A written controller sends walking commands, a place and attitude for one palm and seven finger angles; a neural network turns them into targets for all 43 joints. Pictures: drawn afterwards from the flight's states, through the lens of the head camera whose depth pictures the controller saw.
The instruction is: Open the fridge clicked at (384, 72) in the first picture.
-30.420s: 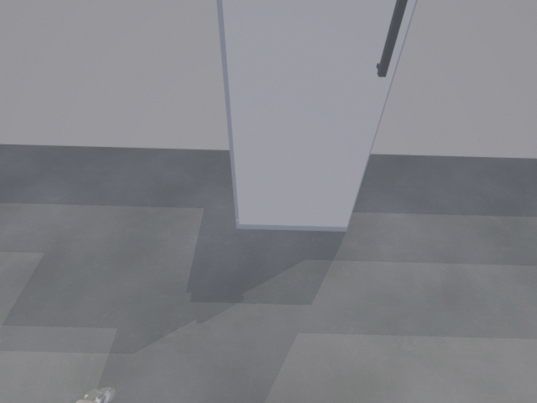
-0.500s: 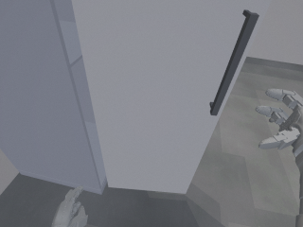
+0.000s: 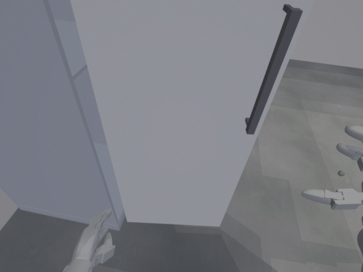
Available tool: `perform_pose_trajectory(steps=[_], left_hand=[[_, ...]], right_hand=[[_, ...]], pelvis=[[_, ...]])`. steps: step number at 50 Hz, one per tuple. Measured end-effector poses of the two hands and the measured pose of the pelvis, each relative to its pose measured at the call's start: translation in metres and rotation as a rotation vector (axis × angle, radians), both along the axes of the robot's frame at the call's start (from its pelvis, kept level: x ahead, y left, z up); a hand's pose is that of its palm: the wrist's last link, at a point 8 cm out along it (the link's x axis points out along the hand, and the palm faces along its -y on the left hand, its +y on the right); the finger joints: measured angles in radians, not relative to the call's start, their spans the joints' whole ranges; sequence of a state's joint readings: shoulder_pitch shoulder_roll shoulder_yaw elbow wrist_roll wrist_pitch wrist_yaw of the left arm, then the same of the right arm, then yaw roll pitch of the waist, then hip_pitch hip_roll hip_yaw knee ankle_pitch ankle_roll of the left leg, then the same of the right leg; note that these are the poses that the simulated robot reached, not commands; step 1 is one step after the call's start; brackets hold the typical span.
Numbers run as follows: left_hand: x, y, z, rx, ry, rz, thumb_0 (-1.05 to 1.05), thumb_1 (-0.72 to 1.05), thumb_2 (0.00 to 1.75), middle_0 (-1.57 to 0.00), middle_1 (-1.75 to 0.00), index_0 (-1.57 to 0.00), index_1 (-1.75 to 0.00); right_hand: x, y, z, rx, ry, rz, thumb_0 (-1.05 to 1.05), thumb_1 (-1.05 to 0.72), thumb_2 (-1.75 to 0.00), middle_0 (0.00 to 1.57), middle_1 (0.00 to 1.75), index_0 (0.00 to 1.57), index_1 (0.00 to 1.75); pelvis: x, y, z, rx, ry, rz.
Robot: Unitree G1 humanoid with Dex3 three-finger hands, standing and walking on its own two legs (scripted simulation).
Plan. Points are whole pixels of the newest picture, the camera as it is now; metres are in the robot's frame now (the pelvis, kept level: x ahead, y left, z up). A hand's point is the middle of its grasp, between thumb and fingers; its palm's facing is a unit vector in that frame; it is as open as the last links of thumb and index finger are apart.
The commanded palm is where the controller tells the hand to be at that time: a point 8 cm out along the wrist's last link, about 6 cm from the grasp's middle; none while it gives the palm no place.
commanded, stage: draw the hand back to the body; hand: right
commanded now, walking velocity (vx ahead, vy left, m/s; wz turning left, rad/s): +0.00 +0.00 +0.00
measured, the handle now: (265, 79) +0.49 -0.20 +0.22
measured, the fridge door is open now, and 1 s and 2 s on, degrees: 81 81 81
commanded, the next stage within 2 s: step back with the hand held close in 0.90 s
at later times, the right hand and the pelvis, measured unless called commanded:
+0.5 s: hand (347, 196) +0.21 -0.28 +0.16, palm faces +0.44 +0.82 -0.36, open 9.0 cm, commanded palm +0.16 -0.31 +0.18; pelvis +0.02 -0.01 +0.00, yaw +1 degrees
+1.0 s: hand (350, 198) +0.21 -0.28 +0.16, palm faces +0.47 +0.81 -0.35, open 7.4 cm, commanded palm +0.16 -0.31 +0.18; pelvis +0.02 -0.01 +0.00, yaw +1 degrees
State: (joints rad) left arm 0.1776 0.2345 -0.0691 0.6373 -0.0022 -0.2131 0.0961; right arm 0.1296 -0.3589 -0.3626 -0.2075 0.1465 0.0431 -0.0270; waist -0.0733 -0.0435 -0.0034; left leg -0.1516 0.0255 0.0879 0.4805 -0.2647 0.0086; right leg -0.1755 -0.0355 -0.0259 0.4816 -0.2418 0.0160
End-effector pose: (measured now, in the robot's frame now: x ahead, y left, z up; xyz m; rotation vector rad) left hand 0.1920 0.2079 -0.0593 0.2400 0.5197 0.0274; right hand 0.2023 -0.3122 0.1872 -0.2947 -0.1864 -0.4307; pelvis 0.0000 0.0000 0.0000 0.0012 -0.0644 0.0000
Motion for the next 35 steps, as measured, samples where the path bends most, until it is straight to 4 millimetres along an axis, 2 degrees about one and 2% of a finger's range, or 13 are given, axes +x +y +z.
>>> perform_pose_trajectory(steps=[6,12,20,29,35], left_hand=[[-0.018,0.0,-0.017,0.011,0.109,0.024,0.01,0.9,0.9,-0.21,-0.3,-0.2,-0.3],[-0.026,0.003,-0.021,0.017,0.141,0.064,0.01,0.9,0.9,-0.21,-0.3,-0.2,-0.3],[-0.017,0.006,-0.014,0.011,0.112,0.093,0.01,0.9,0.9,-0.2,-0.3,-0.2,-0.3],[-0.002,0.001,-0.006,0.023,0.086,0.068,0.01,0.9,0.9,-0.2,-0.3,-0.2,-0.3],[0.005,-0.006,-0.005,0.027,0.084,0.039,0.01,0.9,0.9,-0.2,-0.3,-0.2,-0.3]], right_hand=[[-0.011,0.002,-0.011,-0.033,0.009,-0.041,-0.01,0.13,-0.41,0.24,0.91,0.24,0.9],[-0.014,0.001,-0.006,-0.077,-0.012,-0.038,0.0,-0.08,-0.51,0.24,0.78,0.24,0.78],[-0.021,0.0,-0.008,-0.111,0.019,-0.019,0.0,-0.36,-0.65,0.23,0.61,0.23,0.61],[-0.043,-0.004,-0.017,-0.109,0.073,-0.054,0.01,-0.68,-0.8,0.22,0.42,0.22,0.42],[-0.046,-0.009,-0.016,-0.1,0.059,-0.089,0.02,-0.82,-0.87,0.21,0.35,0.22,0.34]], pelvis=[[0.004,-0.005,0.002,-0.003,-0.006,0.006],[0.01,-0.009,0.003,-0.004,-0.018,0.014],[0.015,-0.013,0.004,-0.004,-0.023,0.024],[0.017,-0.014,0.004,0.0,-0.025,0.018],[0.015,-0.014,0.004,0.002,-0.028,0.007]])
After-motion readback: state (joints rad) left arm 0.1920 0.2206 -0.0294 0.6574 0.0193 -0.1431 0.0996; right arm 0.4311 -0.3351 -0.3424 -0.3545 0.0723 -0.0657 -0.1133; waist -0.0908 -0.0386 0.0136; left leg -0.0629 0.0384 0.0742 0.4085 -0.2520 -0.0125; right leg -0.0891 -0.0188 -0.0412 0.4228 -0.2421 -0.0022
